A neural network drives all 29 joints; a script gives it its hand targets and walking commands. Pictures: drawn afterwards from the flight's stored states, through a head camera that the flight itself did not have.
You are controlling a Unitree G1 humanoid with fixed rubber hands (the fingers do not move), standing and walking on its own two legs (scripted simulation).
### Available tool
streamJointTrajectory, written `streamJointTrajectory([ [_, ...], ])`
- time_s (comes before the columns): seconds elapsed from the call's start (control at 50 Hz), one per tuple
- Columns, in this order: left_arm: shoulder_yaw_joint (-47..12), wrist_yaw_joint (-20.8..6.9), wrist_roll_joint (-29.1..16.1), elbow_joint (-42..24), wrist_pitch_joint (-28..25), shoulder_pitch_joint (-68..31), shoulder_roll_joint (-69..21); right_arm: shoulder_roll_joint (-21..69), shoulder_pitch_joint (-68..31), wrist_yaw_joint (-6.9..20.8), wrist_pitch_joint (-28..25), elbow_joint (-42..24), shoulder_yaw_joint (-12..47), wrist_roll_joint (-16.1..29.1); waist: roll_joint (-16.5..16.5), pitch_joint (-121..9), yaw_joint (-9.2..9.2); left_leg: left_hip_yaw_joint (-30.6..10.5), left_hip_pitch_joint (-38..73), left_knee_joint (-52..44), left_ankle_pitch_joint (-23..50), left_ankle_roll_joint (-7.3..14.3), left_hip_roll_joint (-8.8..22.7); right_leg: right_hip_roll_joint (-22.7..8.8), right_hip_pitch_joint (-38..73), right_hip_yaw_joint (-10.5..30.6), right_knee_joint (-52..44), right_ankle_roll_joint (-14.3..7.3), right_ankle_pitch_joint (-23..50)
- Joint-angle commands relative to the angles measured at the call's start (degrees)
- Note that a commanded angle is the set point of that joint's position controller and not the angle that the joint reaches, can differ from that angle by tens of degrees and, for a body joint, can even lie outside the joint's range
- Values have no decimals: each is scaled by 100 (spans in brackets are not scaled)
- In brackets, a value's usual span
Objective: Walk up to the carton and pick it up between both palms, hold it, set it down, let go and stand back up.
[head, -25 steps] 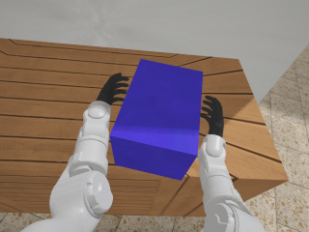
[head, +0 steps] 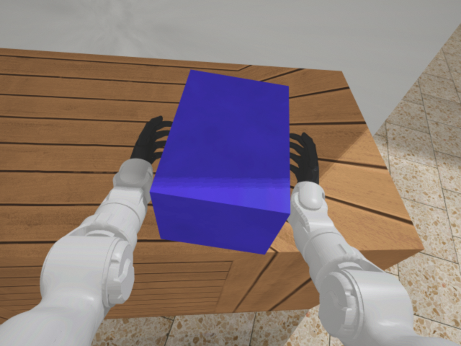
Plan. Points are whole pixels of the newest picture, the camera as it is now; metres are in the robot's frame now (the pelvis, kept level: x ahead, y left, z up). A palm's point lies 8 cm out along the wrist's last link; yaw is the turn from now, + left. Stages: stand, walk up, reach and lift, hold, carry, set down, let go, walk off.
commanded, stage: set down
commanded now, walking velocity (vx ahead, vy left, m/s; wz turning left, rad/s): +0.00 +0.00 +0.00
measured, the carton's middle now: (226, 159) +0.47 -0.01 +0.02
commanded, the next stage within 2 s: none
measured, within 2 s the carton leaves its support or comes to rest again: neither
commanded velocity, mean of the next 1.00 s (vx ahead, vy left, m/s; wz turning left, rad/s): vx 0.00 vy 0.00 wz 0.00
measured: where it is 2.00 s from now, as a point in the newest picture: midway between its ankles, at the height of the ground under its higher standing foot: outside the picture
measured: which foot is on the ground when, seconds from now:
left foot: down 0.00-1.00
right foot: down 0.00-1.00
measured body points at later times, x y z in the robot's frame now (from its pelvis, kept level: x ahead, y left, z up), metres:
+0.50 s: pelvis -0.04 -0.01 -0.01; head +0.02 +0.04 +0.44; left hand +0.46 +0.17 +0.10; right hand +0.40 -0.20 +0.11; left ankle -0.01 +0.09 -0.73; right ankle -0.01 -0.13 -0.73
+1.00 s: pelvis -0.01 -0.02 +0.01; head +0.01 +0.02 +0.46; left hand +0.47 +0.18 +0.17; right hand +0.42 -0.19 +0.17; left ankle -0.01 +0.09 -0.73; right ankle -0.01 -0.13 -0.73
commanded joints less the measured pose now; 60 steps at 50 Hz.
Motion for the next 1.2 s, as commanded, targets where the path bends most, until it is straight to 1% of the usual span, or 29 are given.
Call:
streamJointTrajectory([
  [0.0,-171,48,-80,-472,-331,-2599,485,-570,-1889,103,-245,-27,336,396,1174,-3859,31,-360,3088,586,4055,-764,-60,323,806,9,294,-124,2632],
  [0.06,-334,15,-156,-66,-267,-2485,608,-927,-1915,108,-279,432,580,829,1321,-3362,68,-376,3148,578,4078,-853,-73,351,656,-30,203,-159,2457],
  [0.1,-507,1,-349,70,-281,-2581,724,-1096,-2093,92,-293,425,722,1067,1285,-3181,65,-367,2967,532,3811,-868,-102,355,641,-39,194,-145,2300],
  [0.16,-784,-31,-689,195,-318,-2791,902,-1286,-2353,90,-191,303,884,1332,1168,-3067,11,-362,2646,441,3228,-837,-152,324,671,-40,230,-114,2024],
  [0.22,-1119,-81,-1122,277,-311,-3073,1096,-1467,-2640,119,81,90,946,1477,963,-3045,-119,-384,2348,287,2341,-725,-173,289,587,-48,257,-82,1443],
  [0.28,-1593,-135,-1620,462,-240,-3350,1139,-1519,-2957,183,458,-81,1058,1573,748,-2834,-287,-462,1980,83,1283,-567,-154,213,374,-67,299,-82,751],
  [0.32,-1789,-161,-1853,477,-172,-3454,1208,-1566,-3064,218,692,-261,1148,1646,722,-2912,-313,-489,1909,-22,912,-500,-154,174,367,-52,316,-87,535],
  [0.36,-1951,-172,-2048,375,-100,-3570,1276,-1601,-3173,239,890,-464,1205,1709,743,-3128,-325,-511,1857,-84,719,-455,-164,154,401,-47,345,-95,441],
  [0.4,-2042,-191,-2147,447,2,-3641,1385,-1624,-3221,247,1105,-447,1277,1774,758,-2985,-325,-522,1765,-171,483,-401,-185,104,448,-9,334,-112,262],
  [0.44,-2133,-203,-2205,406,118,-3691,1449,-1648,-3212,246,1294,-441,1326,1849,866,-2978,-342,-525,1866,-235,461,-406,-195,84,482,3,298,-136,247],
  [0.48,-2144,-225,-2234,361,236,-3770,1568,-1660,-3253,220,1470,-483,1373,1915,898,-2890,-337,-507,1892,-304,405,-384,-224,49,561,38,240,-140,214],
  [0.54,-2060,-253,-2222,237,390,-3826,1731,-1606,-3300,151,1664,-667,1455,1963,876,-2915,-290,-452,1915,-346,615,-345,-284,16,857,109,169,-128,427],
  [0.58,-1969,-265,-2172,130,452,-3873,1828,-1580,-3307,86,1739,-786,1449,1959,887,-3005,-274,-414,1948,-365,765,-357,-321,9,1076,143,149,-110,655],
  [0.66,-1764,-330,-2000,-48,697,-3772,1913,-1566,-3243,-62,1878,-990,1523,2028,924,-3031,-239,-359,2200,-379,1309,-393,-361,41,1546,181,82,-82,1357],
  [0.76,-1477,-441,-1803,-444,1052,-3503,1992,-1560,-3037,-265,1981,-1386,1724,2162,755,-3010,-234,-291,2596,-381,2089,-432,-388,124,2201,199,-27,12,2379],
  [0.82,-1383,-514,-1714,-725,1327,-3292,1966,-1562,-2851,-343,2070,-1587,1846,2253,691,-2762,-240,-287,2871,-442,2370,-457,-377,177,2444,187,-149,32,2691],
  [0.84,-1323,-535,-1681,-941,1415,-3188,1985,-1571,-2749,-364,2086,-1756,1894,2302,669,-2731,-211,-277,2986,-466,2500,-466,-377,195,2552,181,-193,46,2832],
  [0.88,-1231,-587,-1602,-1124,1619,-2978,1987,-1585,-2559,-392,2145,-1854,2010,2391,617,-2457,-191,-280,3191,-516,2721,-484,-362,235,2706,167,-270,56,3019],
  [0.94,-1107,-660,-1479,-1482,1860,-2584,1984,-1563,-2147,-422,2197,-2056,2180,2520,561,-2080,-119,-256,3454,-639,2821,-487,-357,273,2920,163,-424,55,3038],
  [0.96,-1064,-678,-1433,-1631,1934,-2509,1979,-1576,-2055,-428,2207,-2132,2210,2564,609,-1948,-94,-250,3541,-666,2860,-504,-352,281,2951,163,-469,44,3026],
  [0.98,-1076,-699,-1425,-1692,1985,-2425,1956,-1563,-1951,-427,2237,-2124,2232,2601,628,-1757,-114,-252,3610,-689,2858,-521,-341,291,2958,157,-515,23,2935],
  [1.0,-1027,-723,-1374,-1832,2034,-2228,1923,-1549,-1753,-431,2231,-2191,2272,2631,647,-1636,-70,-240,3685,-713,2858,-521,-332,299,2973,160,-568,4,2855],
  [1.02,-958,-743,-1298,-2104,2075,-1954,1863,-1520,-1453,-435,2187,-2339,2304,2667,676,-1588,-38,-229,3835,-723,2964,-537,-323,321,3048,155,-614,-13,2863],
  [1.04,-931,-762,-1283,-2236,2092,-1976,1903,-1515,-1456,-439,2177,-2445,2285,2661,713,-1522,-36,-212,3853,-726,2941,-542,-332,314,3043,156,-650,-25,2766],
  [1.06,-874,-768,-1239,-2407,2126,-1815,1894,-1510,-1289,-441,2140,-2571,2282,2651,729,-1475,10,-205,3896,-739,2926,-542,-329,319,3098,160,-680,-43,2700],
  [1.08,-836,-755,-1249,-2679,2125,-1832,1942,-1525,-1290,-443,2117,-2813,2228,2632,760,-1539,25,-178,3909,-738,2900,-545,-328,319,3086,155,-693,-48,2593],
  [1.12,-770,-732,-1244,-2995,2140,-1520,1904,-1485,-1013,-418,2088,-3133,2196,2571,751,-1462,91,-162,3952,-768,2765,-529,-309,333,3101,161,-742,-87,2299],
  [1.14,-766,-718,-1293,-3148,2128,-1564,1928,-1483,-1057,-413,2094,-3356,2101,2492,750,-1463,61,-144,3920,-781,2619,-515,-311,318,3057,168,-765,-89,2149],
  [1.18,-767,-667,-1410,-3289,2087,-1562,1959,-1421,-1054,-380,2158,-3672,1964,2303,651,-1390,81,-122,3715,-880,2043,-427,-302,288,2967,194,-779,-97,1656],
])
